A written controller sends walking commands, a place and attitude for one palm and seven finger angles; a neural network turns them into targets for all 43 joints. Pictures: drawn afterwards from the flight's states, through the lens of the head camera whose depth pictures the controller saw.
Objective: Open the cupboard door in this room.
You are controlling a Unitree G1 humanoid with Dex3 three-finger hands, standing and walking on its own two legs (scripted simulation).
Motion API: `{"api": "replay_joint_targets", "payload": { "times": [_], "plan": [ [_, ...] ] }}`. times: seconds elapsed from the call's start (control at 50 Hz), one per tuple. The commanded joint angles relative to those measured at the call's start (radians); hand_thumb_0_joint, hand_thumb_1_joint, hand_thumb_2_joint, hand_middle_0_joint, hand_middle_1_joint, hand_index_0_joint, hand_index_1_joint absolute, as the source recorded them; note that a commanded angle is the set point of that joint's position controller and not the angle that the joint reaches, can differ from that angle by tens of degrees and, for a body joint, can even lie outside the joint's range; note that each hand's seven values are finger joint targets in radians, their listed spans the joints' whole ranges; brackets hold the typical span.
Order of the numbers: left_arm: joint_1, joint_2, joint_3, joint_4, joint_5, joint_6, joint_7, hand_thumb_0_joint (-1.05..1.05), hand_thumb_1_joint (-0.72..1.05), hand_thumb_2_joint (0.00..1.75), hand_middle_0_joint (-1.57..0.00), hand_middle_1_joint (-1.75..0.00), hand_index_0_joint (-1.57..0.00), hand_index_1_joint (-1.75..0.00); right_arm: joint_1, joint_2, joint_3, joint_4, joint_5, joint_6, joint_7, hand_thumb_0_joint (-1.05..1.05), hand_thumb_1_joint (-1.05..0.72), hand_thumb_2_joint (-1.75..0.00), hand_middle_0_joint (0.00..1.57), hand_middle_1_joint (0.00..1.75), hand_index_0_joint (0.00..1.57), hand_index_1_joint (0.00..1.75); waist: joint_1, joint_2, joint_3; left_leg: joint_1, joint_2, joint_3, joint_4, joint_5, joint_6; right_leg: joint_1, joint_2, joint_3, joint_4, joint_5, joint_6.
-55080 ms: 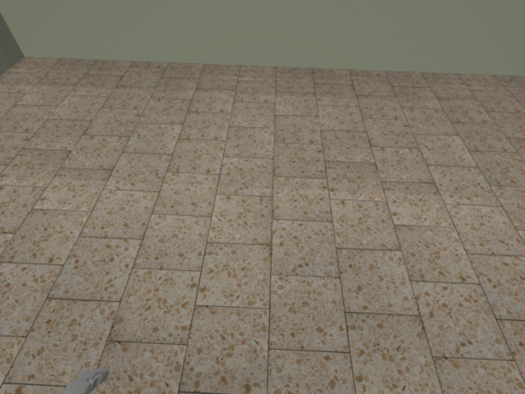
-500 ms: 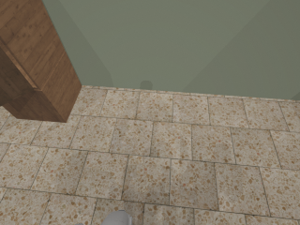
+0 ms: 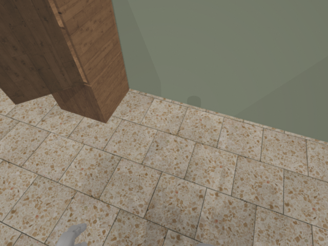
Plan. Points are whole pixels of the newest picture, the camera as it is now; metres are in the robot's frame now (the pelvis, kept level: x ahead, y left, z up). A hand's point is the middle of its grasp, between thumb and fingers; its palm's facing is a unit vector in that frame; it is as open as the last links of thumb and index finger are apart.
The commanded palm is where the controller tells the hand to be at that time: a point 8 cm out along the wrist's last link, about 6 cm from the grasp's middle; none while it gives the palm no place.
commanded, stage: turn to face it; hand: left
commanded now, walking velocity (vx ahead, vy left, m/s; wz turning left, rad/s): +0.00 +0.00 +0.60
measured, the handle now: out of the picture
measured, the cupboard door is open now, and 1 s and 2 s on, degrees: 47 47 47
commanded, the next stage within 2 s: take the last steps up to it in 0.60 s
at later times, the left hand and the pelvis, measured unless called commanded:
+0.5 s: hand out of the picture -0.05 +0.18 -0.18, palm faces +0.37 -0.90 -0.23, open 7.3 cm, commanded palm none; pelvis -0.01 -0.02 -0.01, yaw +20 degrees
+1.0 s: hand out of the picture -0.03 +0.17 -0.16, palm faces +0.49 -0.84 -0.23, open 7.4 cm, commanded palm none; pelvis +0.01 -0.01 +0.00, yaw +27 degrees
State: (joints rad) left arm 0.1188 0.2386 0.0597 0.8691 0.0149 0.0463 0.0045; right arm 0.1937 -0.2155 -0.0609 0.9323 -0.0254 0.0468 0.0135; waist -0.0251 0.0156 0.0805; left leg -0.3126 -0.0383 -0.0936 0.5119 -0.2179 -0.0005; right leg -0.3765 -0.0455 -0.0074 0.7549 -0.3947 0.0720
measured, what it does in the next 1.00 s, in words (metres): steps on the spot, turning left: right foot, then left foot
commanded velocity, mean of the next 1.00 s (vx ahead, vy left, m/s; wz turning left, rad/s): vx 0.10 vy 0.05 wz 0.35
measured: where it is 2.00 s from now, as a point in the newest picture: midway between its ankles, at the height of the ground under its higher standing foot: (126, 235)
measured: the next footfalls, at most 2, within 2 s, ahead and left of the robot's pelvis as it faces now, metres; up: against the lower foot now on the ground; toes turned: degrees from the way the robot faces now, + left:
right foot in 0.04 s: +0.04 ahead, -0.13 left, +0.00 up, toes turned +0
left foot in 0.50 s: -0.01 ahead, +0.10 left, +0.00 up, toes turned +25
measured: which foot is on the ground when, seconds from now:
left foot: down 0.00-0.04, up 0.06-0.48, down 0.50-0.92, up 0.94-1.00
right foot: up 0.00-0.02, down 0.04-0.50, up 0.52-0.90, down 0.92-1.00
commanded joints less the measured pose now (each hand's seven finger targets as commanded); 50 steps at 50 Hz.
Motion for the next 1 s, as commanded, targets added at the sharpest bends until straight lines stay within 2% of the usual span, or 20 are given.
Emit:
{"api": "replay_joint_targets", "payload": {
  "times": [0.0, 0.02, 0.04, 0.06, 0.1, 0.14, 0.34, 0.4, 0.44, 0.46, 0.48, 0.5, 0.56, 0.68, 0.78, 0.84, 0.86, 0.9, 0.94, 0.98],
  "plan": [
    [0.163, 0.136, 0.044, -0.046, 0.001, -0.048, 0.02, 0.0, 0.9, 0.9, -0.2, -0.3, -0.2, -0.3, -0.068, -0.167, -0.057, -0.1, 0.015, -0.018, -0.013, 0.0, -0.9, -0.9, 0.2, 0.3, 0.2, 0.3, 0.081, 0.012, -0.164, -0.157, 0.117, -0.189, 0.03, 0.071, 0.06, 0.374, -0.059, 0.058, -0.398, 0.156, -0.026],
    [0.183, 0.227, 0.063, -0.045, 0.017, -0.057, 0.03, 0.0, 0.9, 0.9, -0.2, -0.3, -0.2, -0.3, -0.045, -0.092, -0.048, -0.115, 0.022, -0.021, -0.011, 0.0, -0.9, -0.9, 0.2, 0.3, 0.2, 0.3, 0.086, -0.299, -0.18, -0.319, -0.037, 0.012, 0.285, -0.264, -0.03, 0.469, -0.348, 0.339, -0.489, 0.21, -0.125],
    [0.166, 0.243, 0.052, -0.052, 0.012, -0.053, 0.032, 0.0, 0.9, 0.9, -0.2, -0.3, -0.2, -0.3, -0.058, -0.132, -0.053, -0.119, 0.013, -0.017, -0.008, 0.0, -0.9, -0.9, 0.2, 0.3, 0.2, 0.3, 0.083, -0.305, -0.155, -0.301, -0.02, 0.031, 0.536, -0.412, -0.038, 0.32, -0.475, 0.389, -0.492, 0.321, -0.212],
    [0.101, 0.178, 0.035, -0.064, 0.005, -0.056, 0.035, 0.0, 0.9, 0.9, -0.2, -0.3, -0.2, -0.3, -0.031, -0.141, -0.055, -0.091, 0.006, -0.007, -0.002, 0.0, -0.9, -0.9, 0.2, 0.3, 0.2, 0.3, 0.039, -0.199, -0.118, -0.288, 0.017, -0.007, 0.667, -0.322, -0.036, 0.25, -0.404, 0.28, -0.48, 0.31, -0.22],
    [0.013, 0.121, 0.024, -0.084, 0.001, -0.052, 0.034, 0.0, 0.9, 0.9, -0.2, -0.3, -0.2, -0.3, -0.002, -0.119, -0.059, -0.053, 0.006, 0.012, 0.007, 0.0, -0.9, -0.9, 0.2, 0.3, 0.2, 0.3, -0.009, -0.223, -0.077, -0.282, 0.052, 0.033, 0.752, -0.21, -0.059, 0.207, -0.298, 0.124, -0.451, 0.379, -0.171],
    [0.026, 0.1, 0.015, -0.08, -0.001, -0.06, 0.031, 0.0, 0.9, 0.9, -0.2, -0.3, -0.2, -0.3, -0.008, -0.1, -0.046, -0.046, 0.009, 0.016, 0.015, 0.0, -0.9, -0.9, 0.2, 0.3, 0.2, 0.3, -0.008, -0.219, -0.069, -0.278, 0.062, 0.072, 0.735, -0.153, -0.073, 0.226, -0.259, -0.006, -0.428, 0.505, -0.154],
    [0.2, 0.154, 0.04, -0.004, 0.015, -0.062, 0.028, 0.0, 0.9, 0.9, -0.2, -0.3, -0.2, -0.3, -0.133, -0.046, -0.015, -0.068, 0.015, 0.004, 0.014, 0.0, -0.9, -0.9, 0.2, 0.3, 0.2, 0.3, 0.076, -0.211, -0.097, -0.17, 0.061, 0.18, 0.305, -0.247, -0.061, 0.372, -0.33, -0.074, -0.343, 0.729, -0.19],
    [0.191, 0.163, 0.046, 0.015, 0.017, -0.061, 0.024, 0.0, 0.9, 0.9, -0.2, -0.3, -0.2, -0.3, -0.098, -0.05, -0.011, -0.06, 0.018, -0.009, 0.008, 0.0, -0.9, -0.9, 0.2, 0.3, 0.2, 0.3, 0.058, -0.221, -0.125, -0.041, 0.042, 0.205, 0.134, -0.194, -0.04, 0.338, -0.331, -0.088, -0.28, 0.729, -0.17],
    [0.148, 0.161, 0.047, 0.014, 0.002, -0.057, 0.018, 0.0, 0.9, 0.9, -0.2, -0.3, -0.2, -0.3, -0.019, -0.087, -0.017, -0.036, 0.014, -0.019, 0.005, 0.0, -0.9, -0.9, 0.2, 0.3, 0.2, 0.3, -0.003, -0.157, -0.14, 0.158, 0.049, 0.197, -0.069, 0.013, -0.017, 0.213, -0.293, -0.152, -0.172, 0.604, -0.106],
    [0.151, 0.12, 0.04, -0.004, -0.005, -0.052, 0.013, 0.0, 0.9, 0.9, -0.2, -0.3, -0.2, -0.3, 0.027, -0.168, -0.036, -0.028, 0.005, -0.03, -0.001, 0.0, -0.9, -0.9, 0.2, 0.3, 0.2, 0.3, -0.028, 0.036, -0.194, 0.323, 0.199, 0.023, -0.122, 0.226, 0.044, 0.052, -0.214, -0.199, -0.008, 0.376, -0.047],
    [0.106, 0.053, 0.013, -0.039, -0.009, -0.045, 0.008, 0.0, 0.9, 0.9, -0.2, -0.3, -0.2, -0.3, 0.088, -0.264, -0.058, -0.021, 0.002, -0.03, -0.012, 0.0, -0.9, -0.9, 0.2, 0.3, 0.2, 0.3, -0.067, 0.29, -0.198, 0.384, 0.434, -0.273, -0.154, 0.614, 0.184, -0.162, -0.089, -0.173, 0.194, -0.232, 0.008],
    [0.055, 0.07, 0.01, -0.051, -0.002, -0.029, 0.018, 0.0, 0.9, 0.9, -0.2, -0.3, -0.2, -0.3, 0.107, -0.267, -0.053, -0.006, 0.004, -0.02, -0.021, 0.0, -0.9, -0.9, 0.2, 0.3, 0.2, 0.3, -0.068, 0.18, -0.183, 0.311, 0.464, -0.215, -0.128, 0.648, 0.236, -0.141, -0.092, -0.045, 0.282, -0.261, -0.013],
    [0.073, 0.076, 0.023, 0.009, 0.002, -0.012, 0.011, 0.0, 0.9, 0.9, -0.2, -0.3, -0.2, -0.3, -0.037, -0.19, -0.026, -0.042, 0.0, -0.03, -0.042, 0.0, -0.9, -0.9, 0.2, 0.3, 0.2, 0.3, -0.006, 0.183, -0.093, 0.168, 0.343, -0.126, -0.171, 0.453, 0.202, -0.139, -0.081, 0.01, 0.35, -0.112, -0.014],
    [0.128, 0.047, 0.014, 0.049, 0.002, -0.012, 0.007, 0.0, 0.9, 0.9, -0.2, -0.3, -0.2, -0.3, -0.021, -0.158, -0.011, -0.024, 0.005, -0.045, -0.043, 0.0, -0.9, -0.9, 0.2, 0.3, 0.2, 0.3, 0.025, 0.095, -0.12, 0.2, 0.284, -0.051, -0.184, 0.45, 0.17, -0.092, -0.048, -0.012, 0.263, -0.009, -0.002],
    [0.076, 0.026, 0.009, 0.023, 0.007, -0.03, -0.008, 0.0, 0.9, 0.9, -0.2, -0.3, -0.2, -0.3, 0.017, -0.161, -0.019, -0.004, -0.004, -0.041, -0.03, 0.0, -0.9, -0.9, 0.2, 0.3, 0.2, 0.3, 0.004, 0.168, -0.094, 0.15, 0.248, -0.117, -0.221, 0.002, 0.176, -0.005, -0.004, -0.073, 0.015, -0.076, -0.02],
    [0.179, 0.031, 0.019, 0.06, 0.008, -0.05, -0.017, 0.0, 0.9, 0.9, -0.2, -0.3, -0.2, -0.3, -0.017, -0.159, -0.027, -0.007, 0.003, -0.039, -0.025, 0.0, -0.9, -0.9, 0.2, 0.3, 0.2, 0.3, 0.063, 0.116, -0.086, -0.007, 0.194, -0.107, -0.157, -0.213, 0.138, 0.232, 0.025, -0.111, -0.231, 0.035, -0.031],
    [0.246, 0.053, 0.028, 0.082, 0.012, -0.06, -0.013, 0.0, 0.9, 0.9, -0.2, -0.3, -0.2, -0.3, -0.029, -0.132, -0.025, -0.013, 0.009, -0.041, -0.022, 0.0, -0.9, -0.9, 0.2, 0.3, 0.2, 0.3, 0.098, 0.026, -0.075, -0.139, 0.128, -0.059, -0.054, -0.286, 0.098, 0.382, -0.013, -0.072, -0.342, 0.054, -0.044],
    [0.357, 0.204, 0.059, 0.099, 0.019, -0.071, 0.009, 0.0, 0.9, 0.9, -0.2, -0.3, -0.2, -0.3, -0.096, -0.072, -0.012, -0.072, 0.01, -0.046, -0.007, 0.0, -0.9, -0.9, 0.2, 0.3, 0.2, 0.3, 0.166, -0.343, -0.033, -0.47, -0.006, 0.091, 0.434, -0.397, 0.003, 0.485, -0.474, 0.488, -0.617, -0.242, -0.206],
    [0.245, 0.14, 0.042, 0.076, 0.009, -0.085, 0.014, 0.0, 0.9, 0.9, -0.2, -0.3, -0.2, -0.3, -0.107, -0.099, -0.027, -0.061, -0.006, -0.036, 0.008, 0.0, -0.9, -0.9, 0.2, 0.3, 0.2, 0.3, 0.09, -0.165, 0.062, -0.458, 0.079, 0.005, 0.611, -0.185, -0.003, 0.298, -0.426, 0.393, -0.656, -0.25, -0.212],
    [0.196, 0.075, 0.02, 0.084, 0.004, -0.105, 0.012, 0.0, 0.9, 0.9, -0.2, -0.3, -0.2, -0.3, -0.069, -0.087, -0.025, -0.017, -0.005, -0.029, 0.017, 0.0, -0.9, -0.9, 0.2, 0.3, 0.2, 0.3, 0.048, -0.222, 0.092, -0.421, 0.107, 0.025, 0.647, -0.068, -0.027, 0.256, -0.339, 0.202, -0.619, 0.021, -0.162]
  ]
}}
